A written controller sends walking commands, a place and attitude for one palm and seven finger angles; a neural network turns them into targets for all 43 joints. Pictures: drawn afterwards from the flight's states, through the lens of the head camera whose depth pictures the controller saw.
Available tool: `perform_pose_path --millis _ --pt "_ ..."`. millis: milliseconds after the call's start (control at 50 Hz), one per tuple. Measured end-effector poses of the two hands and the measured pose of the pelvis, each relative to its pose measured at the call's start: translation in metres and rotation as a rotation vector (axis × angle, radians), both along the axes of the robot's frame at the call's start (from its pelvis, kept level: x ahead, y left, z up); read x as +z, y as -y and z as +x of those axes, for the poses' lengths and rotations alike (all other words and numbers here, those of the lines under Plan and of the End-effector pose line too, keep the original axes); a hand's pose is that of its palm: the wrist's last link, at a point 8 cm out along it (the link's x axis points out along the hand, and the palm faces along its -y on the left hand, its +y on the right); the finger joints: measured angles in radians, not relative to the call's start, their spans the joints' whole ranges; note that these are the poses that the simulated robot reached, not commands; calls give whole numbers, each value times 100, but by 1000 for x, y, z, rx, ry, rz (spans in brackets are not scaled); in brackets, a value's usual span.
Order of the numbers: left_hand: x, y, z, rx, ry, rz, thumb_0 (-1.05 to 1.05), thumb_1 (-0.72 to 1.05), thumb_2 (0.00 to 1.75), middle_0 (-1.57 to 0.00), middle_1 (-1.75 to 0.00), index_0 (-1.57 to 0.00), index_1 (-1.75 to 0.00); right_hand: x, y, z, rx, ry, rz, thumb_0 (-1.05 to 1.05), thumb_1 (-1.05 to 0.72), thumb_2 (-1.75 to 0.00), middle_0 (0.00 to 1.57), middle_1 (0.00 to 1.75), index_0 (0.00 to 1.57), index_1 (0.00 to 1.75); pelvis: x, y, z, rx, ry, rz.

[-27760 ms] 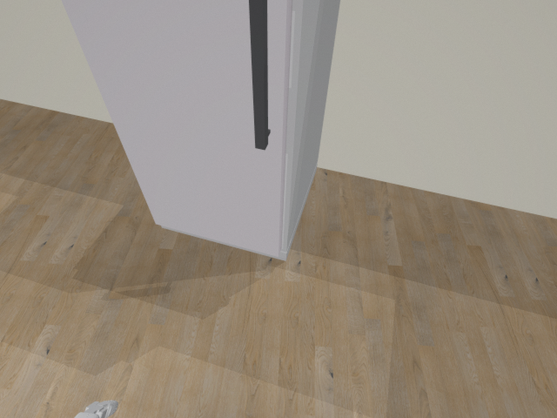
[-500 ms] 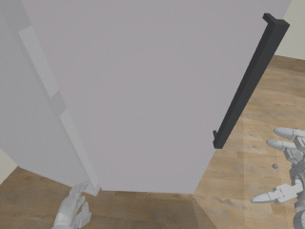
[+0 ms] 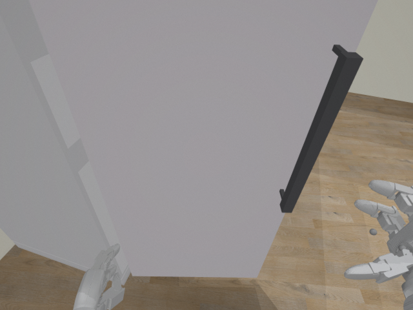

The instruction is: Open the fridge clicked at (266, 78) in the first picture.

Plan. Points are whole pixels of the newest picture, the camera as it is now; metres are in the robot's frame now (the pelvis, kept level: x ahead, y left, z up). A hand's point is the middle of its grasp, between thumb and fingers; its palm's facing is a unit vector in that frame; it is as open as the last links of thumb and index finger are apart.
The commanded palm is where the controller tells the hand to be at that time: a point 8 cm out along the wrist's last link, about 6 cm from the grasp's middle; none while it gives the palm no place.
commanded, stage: draw the hand back to the body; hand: right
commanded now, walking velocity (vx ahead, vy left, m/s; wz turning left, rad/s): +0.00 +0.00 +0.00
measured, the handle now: (306, 144) +0.42 -0.23 +0.14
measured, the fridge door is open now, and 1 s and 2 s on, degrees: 73 73 73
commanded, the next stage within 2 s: step back with the hand held close in 1.06 s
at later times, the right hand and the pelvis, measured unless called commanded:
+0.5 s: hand (390, 219) +0.21 -0.28 +0.16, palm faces +0.45 +0.82 -0.35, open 10.6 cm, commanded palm +0.16 -0.31 +0.18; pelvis +0.01 -0.01 +0.02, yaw +2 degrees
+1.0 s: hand (394, 214) +0.22 -0.28 +0.17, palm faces +0.46 +0.82 -0.34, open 7.4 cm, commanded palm +0.17 -0.31 +0.19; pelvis +0.02 -0.01 +0.02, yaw +2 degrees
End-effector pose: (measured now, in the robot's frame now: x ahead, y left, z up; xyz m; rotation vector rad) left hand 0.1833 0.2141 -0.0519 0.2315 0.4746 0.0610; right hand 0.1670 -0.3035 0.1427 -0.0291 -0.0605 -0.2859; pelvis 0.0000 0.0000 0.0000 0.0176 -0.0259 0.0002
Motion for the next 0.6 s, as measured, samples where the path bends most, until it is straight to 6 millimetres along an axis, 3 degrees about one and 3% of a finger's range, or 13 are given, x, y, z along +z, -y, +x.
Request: perform_pose_path --millis 160,360,600 --pt "-2 1 -8 2 -58 18 1 90 90 -20 -30 -21 -30 17 11 -5 -177 -28 -285 -1 32 -30 24 102 25 102 7 0 -3 10 30 1" --pt "-8 0 -16 34 -148 27 1 90 90 -20 -30 -21 -30 23 10 -4 -186 -22 -344 -1 -1 -47 24 82 24 82 15 8 5 26 53 -6" --pt "1 8 1 34 -137 21 1 90 90 -20 -30 -21 -30 38 16 6 -176 26 -378 0 -44 -67 22 56 22 57 18 15 16 39 60 -8"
